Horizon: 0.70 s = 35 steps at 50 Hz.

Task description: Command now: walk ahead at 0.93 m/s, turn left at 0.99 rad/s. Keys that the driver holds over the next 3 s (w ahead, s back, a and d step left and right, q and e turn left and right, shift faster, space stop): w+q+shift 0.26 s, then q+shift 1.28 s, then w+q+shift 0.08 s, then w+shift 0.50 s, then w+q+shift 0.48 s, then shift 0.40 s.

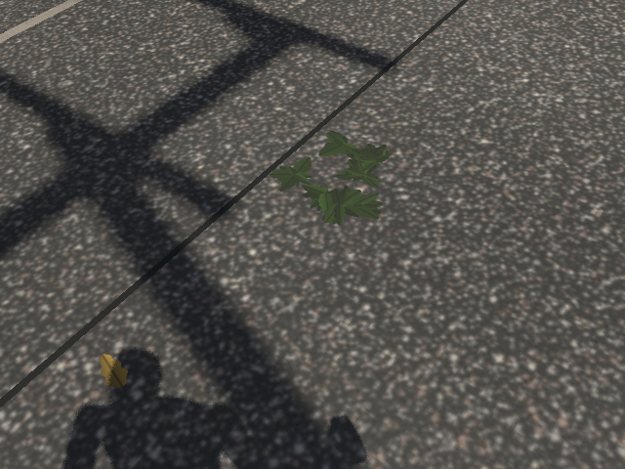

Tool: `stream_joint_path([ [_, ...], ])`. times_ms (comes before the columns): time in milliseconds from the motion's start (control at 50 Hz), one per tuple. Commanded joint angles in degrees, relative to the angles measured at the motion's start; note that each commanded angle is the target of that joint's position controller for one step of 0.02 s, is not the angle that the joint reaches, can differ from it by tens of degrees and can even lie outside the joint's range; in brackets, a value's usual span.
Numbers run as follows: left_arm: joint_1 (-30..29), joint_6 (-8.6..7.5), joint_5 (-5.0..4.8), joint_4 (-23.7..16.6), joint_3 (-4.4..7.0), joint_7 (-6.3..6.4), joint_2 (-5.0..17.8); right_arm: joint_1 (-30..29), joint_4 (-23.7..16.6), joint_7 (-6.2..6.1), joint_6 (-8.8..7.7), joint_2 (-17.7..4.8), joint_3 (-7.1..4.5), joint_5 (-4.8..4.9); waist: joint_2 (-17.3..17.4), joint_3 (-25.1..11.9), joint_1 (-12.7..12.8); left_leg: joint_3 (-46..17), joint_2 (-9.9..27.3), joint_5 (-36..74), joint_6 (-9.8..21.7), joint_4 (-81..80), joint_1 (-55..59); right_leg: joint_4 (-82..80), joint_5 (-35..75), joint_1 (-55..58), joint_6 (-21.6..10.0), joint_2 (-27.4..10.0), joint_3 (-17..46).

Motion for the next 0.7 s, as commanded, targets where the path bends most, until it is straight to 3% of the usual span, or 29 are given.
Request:
stream_joint_path([
  [20, 3.66, -1.85, -0.04, 0.07, 0.92, -0.50, 4.12, -8.15, -6.08, 0.97, -0.25, -0.56, 0.63, 0.00, -8.42, 6.58, 0.58, -1.68, 3.30, 5.20, -0.23, 1.64, -16.25, -13.36, 7.79, 7.01, -2.46, -14.01, 8.07],
  [80, 5.62, -2.51, 0.03, 2.82, 0.66, -0.29, 3.32, -14.76, -7.68, 1.49, -0.09, -0.15, 1.38, -0.11, -7.58, 10.95, 0.76, 4.42, 2.85, 6.65, 0.42, -8.44, -14.44, -16.05, 19.75, 5.81, -1.80, -11.68, -1.07],
  [120, 7.53, -2.53, 0.20, 4.60, 0.91, 0.18, 4.62, -18.55, -8.79, 2.23, -0.20, 1.15, 2.34, -0.05, -7.46, 12.36, 1.04, 9.03, 2.68, 6.30, 2.32, -17.63, -10.14, -17.15, 29.02, 6.90, -1.07, -11.69, -5.18],
  [160, 7.42, -2.15, 0.17, 5.14, 1.20, 0.69, 6.97, -17.54, -7.99, 1.93, -0.29, 1.95, 2.84, 0.37, -8.35, 10.15, -1.09, 14.33, -1.55, 4.23, 5.34, -25.15, 1.06, -12.55, 59.31, 7.59, -0.31, -11.48, -9.46],
  [180, 8.01, -1.70, -0.06, 5.37, 1.58, 1.19, 8.96, -14.62, -6.96, 1.40, -0.27, 0.96, 2.48, 0.49, -10.00, 7.13, -3.31, 15.72, -4.14, 2.70, 6.29, -26.21, 6.07, -7.49, 74.91, 9.92, -0.40, -12.58, -9.71],
  [200, 6.87, -0.88, -0.01, 5.13, 2.17, 1.59, 11.45, -8.08, -5.16, 0.72, -0.35, -0.93, 1.72, 0.67, -11.61, 3.11, -7.47, 14.99, -5.78, 0.27, 7.38, -27.12, 12.82, 1.22, 83.74, 11.14, -0.60, -14.15, -9.48],
  [220, 4.40, 0.05, 0.11, 4.26, 2.76, 1.73, 13.60, 2.64, -2.12, -0.13, -0.46, -3.37, 0.46, 0.97, -12.88, -2.30, -12.85, 13.27, -7.20, -2.89, 8.83, -27.46, 23.43, 13.52, 87.87, 9.64, -1.72, -15.86, -8.37],
  [240, 1.46, 0.65, 0.11, 2.76, 2.83, 1.34, 13.71, 16.24, 2.22, -1.39, -0.89, -6.53, -1.40, 0.92, -12.11, -8.20, -18.27, 9.38, -7.88, -3.70, 10.97, -32.26, 40.42, 30.68, 80.68, 1.30, -2.80, -16.05, -6.96],
  [260, 1.87, 0.75, 0.90, 2.73, 2.29, 0.52, 9.96, 16.90, 4.52, -2.90, -0.79, -9.08, -3.19, 1.44, -4.93, -7.53, -15.56, 0.65, -3.90, -6.68, 11.89, -36.29, 52.49, 49.13, 30.37, -14.07, -1.95, -9.23, -5.87],
  [280, 3.73, 0.10, 0.19, -3.38, 0.76, -0.50, 3.84, 10.03, 1.71, -3.51, 0.28, -15.37, -4.26, 0.28, 9.48, -9.70, -6.72, -29.61, 10.70, -3.31, 18.90, -42.25, 64.12, 70.82, -10.57, -37.53, 1.95, 0.55, -2.44],
  [300, -3.18, -1.25, -0.43, -7.23, 1.19, -0.26, 8.25, 14.58, 0.51, -3.77, 0.69, -15.07, -4.70, 0.45, -0.87, -15.65, -11.16, -40.81, 13.59, 2.73, 21.96, -50.48, 65.96, 73.15, -5.95, -42.91, 1.75, 0.41, 9.16],
  [320, -5.21, -2.05, -0.98, -8.05, 0.59, -0.07, 7.40, 13.93, 2.24, -4.31, 0.16, -14.02, -4.62, 0.88, -4.38, -8.62, -8.79, -37.92, 14.02, 12.52, 20.49, -53.87, 58.89, 68.81, -3.11, -43.53, 1.67, -1.99, 10.82],
  [340, -4.22, -2.18, -0.73, -7.07, 0.18, 0.23, 6.98, 11.83, 3.08, -4.76, -0.53, -11.41, -3.93, 1.11, -8.62, -0.17, -4.90, -31.89, 12.31, 24.26, 18.69, -54.40, 47.38, 63.14, -2.55, -40.52, 2.01, -3.95, 10.27],
  [380, -1.34, 0.14, 1.17, -5.64, 0.22, 0.34, 7.08, 6.33, 2.26, -5.62, -1.64, -7.85, -2.54, 1.95, -10.76, 4.26, 0.33, -20.85, 7.43, 41.76, 16.13, -53.81, 33.45, 56.40, -4.67, -32.43, 3.88, -6.81, 10.09],
  [420, -2.49, 2.30, 1.83, -6.38, 0.01, 0.10, 6.26, 5.91, 3.04, -5.19, -2.44, -6.74, -1.88, 2.70, -9.20, 3.76, 1.68, -15.66, 2.75, 49.99, 13.54, -54.06, 24.82, 46.31, -4.97, -26.09, 5.30, -7.38, 8.56],
  [440, -4.50, 2.71, 1.62, -7.30, -0.32, -0.01, 5.27, 6.03, 3.34, -5.00, -2.67, -7.53, -2.13, 2.23, -8.17, 3.09, 1.54, -13.98, 0.37, 53.88, 12.55, -52.98, 23.04, 42.78, -2.58, -24.84, 5.26, -5.99, 7.14],
  [480, -8.27, 2.94, 0.82, -8.75, -1.03, 0.02, 3.83, 7.83, 4.07, -4.91, -2.44, -7.68, -2.50, 1.87, -5.74, 1.03, -0.17, -12.13, -3.00, 58.03, 9.24, -50.02, 22.85, 34.95, 6.54, -23.44, 4.05, -3.18, 5.53],
  [540, -14.47, 2.64, -0.28, -10.30, -2.21, 0.34, 2.66, 11.03, 5.47, -5.08, -1.20, -6.27, -2.60, 2.19, -2.46, -0.34, -4.12, -12.87, -6.46, 50.46, 3.68, -46.34, 22.43, 20.55, 18.22, -17.22, 1.98, 2.15, 4.24],
  [560, -15.27, 2.51, -0.52, -10.50, -2.38, 0.46, 2.89, 11.47, 5.65, -5.28, -0.83, -6.24, -2.72, 2.13, -1.89, -0.50, -4.75, -14.16, -6.97, 47.74, 2.22, -44.45, 22.20, 16.67, 19.95, -14.25, 1.60, 3.86, 4.40],
  [600, -11.42, 1.96, -0.47, -9.47, -1.64, 1.16, 5.81, 9.58, 4.75, -5.69, -0.85, -7.22, -3.15, 1.77, -1.11, -2.38, -2.71, -19.01, -7.36, 42.43, -0.92, -36.69, 22.13, 9.50, 22.09, -5.20, 0.60, 6.34, 7.28],
  [620, -6.23, 1.50, -0.47, -7.86, -0.96, 1.73, 7.68, 7.35, 3.89, -5.77, -1.21, -8.30, -3.50, 1.71, -1.08, -3.88, 0.59, -19.48, -7.89, 39.02, -2.47, -29.47, 22.91, 4.97, 25.67, 0.00, -0.03, 5.69, 9.05],
  [640, 1.50, 0.60, -0.26, -5.57, -0.39, 2.32, 9.15, 5.78, 3.06, -5.47, -1.74, -7.21, -3.23, 2.31, -4.23, -6.03, 5.11, -15.25, -10.18, 22.42, -4.33, -15.09, 19.14, -0.58, 37.97, 10.22, -2.16, -0.93, 13.12],
  [660, 4.33, 0.42, -0.06, -6.17, -0.35, 2.73, 10.85, 8.40, 1.14, -5.86, -1.58, -0.78, -1.82, 2.87, -12.26, -11.86, 3.44, -6.88, -15.32, -31.04, -4.06, 2.84, 9.90, 7.43, 69.07, 21.46, -6.32, -19.28, 25.22],
  [680, 2.59, 0.98, 0.38, -7.33, 0.17, 2.19, 10.72, 18.97, 0.81, -6.57, -1.01, -3.23, -1.97, 3.07, -12.69, -24.02, -2.06, -7.77, -11.69, -28.27, -5.04, 13.85, 6.99, 10.14, 75.38, 25.36, -16.04, -32.46, 38.03],
  [700, -4.04, 1.58, -0.12, -9.45, 0.47, 2.67, 8.66, 16.01, 1.97, -6.42, -0.18, -5.69, -2.24, 1.12, -10.29, -22.16, -1.46, -5.29, -8.03, -19.28, -4.95, 15.12, 5.55, 5.34, 56.93, 18.23, -18.49, -29.21, 39.50],
])
Next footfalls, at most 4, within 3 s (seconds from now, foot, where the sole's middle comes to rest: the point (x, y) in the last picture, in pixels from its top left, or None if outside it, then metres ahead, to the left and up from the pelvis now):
0.26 left None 0.37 0.10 -0.77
0.64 right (281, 371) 0.73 0.18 -0.77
1.04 left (220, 464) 0.51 0.29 -0.77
1.46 right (241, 382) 0.70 0.27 -0.77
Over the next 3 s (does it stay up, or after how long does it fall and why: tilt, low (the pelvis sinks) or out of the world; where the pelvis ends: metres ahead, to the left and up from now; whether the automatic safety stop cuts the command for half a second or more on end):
stays up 0.12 1.00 -0.01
